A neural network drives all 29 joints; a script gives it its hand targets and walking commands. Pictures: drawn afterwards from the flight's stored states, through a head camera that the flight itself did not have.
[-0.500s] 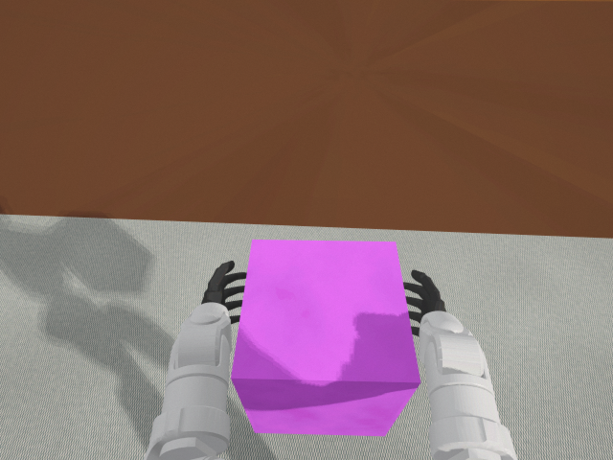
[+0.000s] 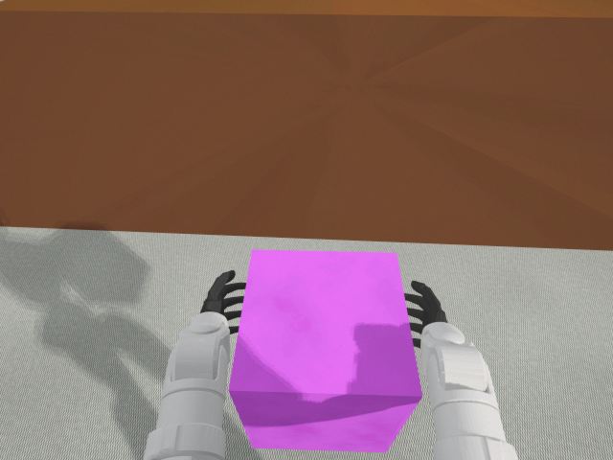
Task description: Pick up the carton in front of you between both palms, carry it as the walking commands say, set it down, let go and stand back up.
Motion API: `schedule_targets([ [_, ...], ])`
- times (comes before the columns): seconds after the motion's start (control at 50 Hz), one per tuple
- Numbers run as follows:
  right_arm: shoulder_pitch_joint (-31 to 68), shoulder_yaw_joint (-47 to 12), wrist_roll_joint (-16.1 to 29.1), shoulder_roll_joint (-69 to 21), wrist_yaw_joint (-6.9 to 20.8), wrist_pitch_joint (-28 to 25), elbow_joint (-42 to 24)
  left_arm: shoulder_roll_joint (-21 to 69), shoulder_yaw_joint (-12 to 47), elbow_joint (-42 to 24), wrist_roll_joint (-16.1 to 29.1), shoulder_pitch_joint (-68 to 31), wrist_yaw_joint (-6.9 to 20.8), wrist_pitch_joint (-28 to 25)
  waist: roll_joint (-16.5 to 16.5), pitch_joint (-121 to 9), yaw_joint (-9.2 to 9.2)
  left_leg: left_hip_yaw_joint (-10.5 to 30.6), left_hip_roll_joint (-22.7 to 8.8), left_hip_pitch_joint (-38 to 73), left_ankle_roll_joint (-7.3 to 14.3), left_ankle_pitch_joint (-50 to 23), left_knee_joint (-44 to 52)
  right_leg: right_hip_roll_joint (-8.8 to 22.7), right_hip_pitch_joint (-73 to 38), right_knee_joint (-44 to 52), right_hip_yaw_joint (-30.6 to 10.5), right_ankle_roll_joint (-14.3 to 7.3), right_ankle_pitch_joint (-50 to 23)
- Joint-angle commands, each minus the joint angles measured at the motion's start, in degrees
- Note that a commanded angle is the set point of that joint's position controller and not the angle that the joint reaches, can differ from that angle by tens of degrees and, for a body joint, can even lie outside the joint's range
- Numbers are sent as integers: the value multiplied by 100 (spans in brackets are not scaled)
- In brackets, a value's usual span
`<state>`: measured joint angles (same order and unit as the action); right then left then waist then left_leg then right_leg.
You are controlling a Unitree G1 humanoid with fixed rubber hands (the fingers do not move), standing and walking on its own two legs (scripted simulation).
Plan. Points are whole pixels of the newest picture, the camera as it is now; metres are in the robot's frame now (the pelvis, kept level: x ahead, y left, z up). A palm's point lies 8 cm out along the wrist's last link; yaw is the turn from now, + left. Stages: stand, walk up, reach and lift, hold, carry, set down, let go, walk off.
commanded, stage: reach and lift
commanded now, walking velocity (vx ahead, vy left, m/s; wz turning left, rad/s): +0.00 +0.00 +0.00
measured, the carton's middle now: (321, 354) +0.29 +0.00 -0.04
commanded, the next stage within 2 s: hold in 0.02 s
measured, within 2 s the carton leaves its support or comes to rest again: neither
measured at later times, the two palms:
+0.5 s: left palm (210, 321) +0.28 +0.15 +0.05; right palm (437, 330) +0.28 -0.15 +0.05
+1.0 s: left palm (204, 236) +0.41 +0.18 +0.08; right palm (397, 234) +0.42 -0.12 +0.08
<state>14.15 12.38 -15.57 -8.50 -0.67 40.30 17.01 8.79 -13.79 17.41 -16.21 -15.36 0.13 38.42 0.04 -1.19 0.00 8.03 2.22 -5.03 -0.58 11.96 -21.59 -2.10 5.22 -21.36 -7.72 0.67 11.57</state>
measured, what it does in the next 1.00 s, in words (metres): walks ahead: left foot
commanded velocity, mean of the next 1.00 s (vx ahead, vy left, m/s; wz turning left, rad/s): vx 0.30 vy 0.00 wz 0.00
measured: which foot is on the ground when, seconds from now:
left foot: down 0.00-0.80, up 0.82-0.98, down 1.00-1.00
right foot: down 0.00-1.00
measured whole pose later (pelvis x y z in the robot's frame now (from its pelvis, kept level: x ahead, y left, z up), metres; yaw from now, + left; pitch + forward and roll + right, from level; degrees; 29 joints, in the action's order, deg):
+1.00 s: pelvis +0.15 +0.02 -0.01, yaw +2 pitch +5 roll +1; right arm 8.5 7.2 -5.3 -7.7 -5.2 68.7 -17.6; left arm 7.7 -5.7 -18.4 -6.6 -9.3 -5.8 68.1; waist -2.7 -8.4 1.0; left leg -10.2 -1.3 -21.5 0.4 18.0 -29.3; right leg 4.6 8.4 -25.2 7.6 1.5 21.2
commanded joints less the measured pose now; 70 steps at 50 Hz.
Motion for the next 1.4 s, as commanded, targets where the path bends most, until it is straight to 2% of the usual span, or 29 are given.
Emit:
schedule_targets([
  [0.0,3004,-3122,1533,-5340,1456,-265,-489,5542,3100,-13,1426,-2398,1420,-26,35,-1344,0,-355,335,330,-80,-1432,242,-375,-414,204,370,38,-1279],
  [0.1,2993,-3472,1753,-5327,1420,-43,-992,5517,3421,-532,1646,-2352,1370,200,29,-1567,21,-327,328,540,-106,-1774,286,-380,-616,256,338,61,-1566],
  [0.4,3535,-3093,1543,-5346,1476,86,-535,5454,3053,-96,1458,-2971,1483,307,-1,-1030,16,-435,297,221,-22,-528,359,-314,-405,333,413,17,-467],
  [0.42,3596,-3102,1555,-5319,1463,90,-578,5394,3064,-132,1491,-2960,1458,326,-234,-1101,-4,-228,-518,-479,38,606,-132,586,248,6,197,-51,739],
  [0.46,3596,-3254,1668,-5286,1427,109,-798,5406,3191,-359,1553,-2895,1397,351,-313,-1040,-6,-248,-372,-985,25,2497,-209,705,847,438,-211,-163,3041],
  [0.52,3654,-3602,1933,-5272,1351,271,-1202,5335,3493,-784,1750,-2799,1254,507,-783,-1259,48,-1001,-111,-1231,-75,1240,-1227,1126,792,603,-529,-409,2718],
  [0.56,3606,-3891,2191,-5247,1307,490,-1510,5204,3817,-1193,1929,-2759,1154,737,-745,-1568,22,-1139,-112,-909,-23,1193,-764,1117,950,363,-274,-474,2658],
  [0.6,3604,-4072,2405,-5108,1243,805,-1778,5077,4172,-1665,2188,-2915,1076,1073,147,-1439,-40,-338,-677,-418,153,2047,81,659,1742,-548,523,-216,2632],
  [0.62,3449,-4102,2473,-4983,1203,982,-1855,5013,4306,-1853,2319,-3065,1051,1254,1205,-1308,-145,908,-1440,-77,440,2961,861,303,2421,-1792,1143,17,2072],
  [0.64,3346,-4118,2527,-4837,1153,1159,-1941,4959,4387,-1956,2461,-3163,1049,1443,1566,-939,-190,1762,-1929,102,773,2966,1186,233,3145,-2206,1341,113,1758],
  [0.66,3320,-4177,2529,-4698,1084,1337,-2133,4971,4511,-2037,2642,-3208,1053,1634,1381,-849,-174,1867,-2097,-60,1007,2548,1223,446,3138,-2069,1201,61,1685],
  [0.74,3230,-4506,2931,-4727,909,1946,-2981,5087,4821,-2394,3214,-2733,993,2168,730,-1575,-41,-211,-1234,-760,644,1321,235,106,786,-147,1802,32,457],
  [0.76,2989,-4543,3002,-4754,897,2076,-3057,5127,4825,-2517,3272,-2577,960,2291,539,-1838,-35,-634,-1029,-1336,494,1384,-290,343,-278,48,1598,4,293],
  [0.78,2895,-4606,3073,-4773,910,2215,-3194,5068,4766,-2599,3238,-2308,919,2408,-212,-2045,80,-1168,-736,-2068,282,1394,-1356,1109,-1107,435,512,-240,1027],
  [0.8,2986,-4694,3206,-4867,952,2365,-3379,4934,4638,-2638,3117,-2060,869,2500,-1498,-1891,159,-1540,-500,-3347,42,1635,-2350,2170,-1726,736,-1161,-776,1389],
  [0.82,3111,-4737,3342,-4905,1009,2486,-3493,4941,4592,-2781,3027,-2035,823,2593,-1610,-1494,190,-1411,-496,-4039,68,2058,-2394,2557,-1793,763,-1729,-1244,699],
  [0.84,3123,-4760,3446,-4973,1060,2554,-3562,4955,4637,-3093,3019,-2107,789,2686,-1159,-1297,207,-1309,-590,-4141,110,2266,-2411,2534,-1714,692,-1528,-1363,3],
  [0.88,2945,-4701,3524,-5041,1098,2651,-3697,5147,4756,-3562,3085,-2214,762,2838,-640,-1466,202,-1381,-589,-3730,105,1854,-1869,2345,-1525,668,-820,-1153,-118],
  [0.96,2390,-4623,3310,-4902,975,2796,-4045,5075,4873,-3957,3302,-2041,857,3034,-703,-1767,36,-2134,-149,-991,70,106,-205,1463,10,58,1056,-473,182],
  [0.98,2381,-4597,3297,-4894,941,2843,-4045,4966,4877,-3952,3335,-2010,872,3081,-448,-1897,-10,-2079,-259,288,116,-28,-152,1270,891,-437,1434,-324,384],
  [1.0,2250,-4527,3232,-4757,905,2890,-4035,4804,4878,-3996,3385,-2066,894,3148,317,-1949,-142,-926,-1037,1179,327,761,298,960,1836,-1664,1926,-111,508],
  [1.02,2173,-4405,3095,-4652,864,2909,-3887,4641,4919,-4188,3513,-2383,925,3258,1741,-1905,-229,1428,-2324,1836,1004,857,816,452,3206,-3008,1962,141,1246],
  [1.04,2301,-4357,3055,-4601,825,2954,-3902,4612,4945,-4148,3609,-2577,950,3332,1588,-1604,-210,2072,-2698,1992,1518,71,808,442,4099,-3688,1467,23,2019],
  [1.1,2549,-4441,3142,-4735,787,3058,-4116,4739,4818,-3805,3599,-2358,978,3361,261,-1734,-191,1004,-2515,1999,1271,-1326,594,878,4444,-4048,1069,-157,1572],
  [1.14,2680,-4567,3279,-4874,846,3078,-4148,4892,4748,-3653,3436,-2152,941,3324,380,-1645,-168,159,-2157,1794,874,-1760,716,785,4134,-3279,1291,-99,1011],
  [1.28,2270,-4710,3436,-5020,1134,2969,-3939,5188,4671,-3519,2951,-1543,793,3119,963,-1115,-131,-1469,-1521,711,539,-3063,669,241,2246,-983,2203,-156,-670],
  [1.34,2310,-4768,3434,-4954,1175,2912,-4060,5218,4709,-3558,2976,-1510,834,3042,893,-1698,71,-2169,-1228,17,214,-3857,-985,-170,-88,-619,2668,-313,-633],
  [1.36,2345,-4766,3411,-4901,1185,2895,-4079,5230,4720,-3581,2991,-1520,858,3034,629,-2035,194,-2154,-1112,-697,102,-2745,-2054,279,-1139,-695,2163,-317,-168],
  [1.38,2401,-4791,3420,-4874,1199,2909,-4089,5167,4677,-3533,2954,-1448,873,3033,-536,-2248,202,-2088,-720,-1638,-99,-1141,-3631,1769,-1561,70,-329,-734,1269],
])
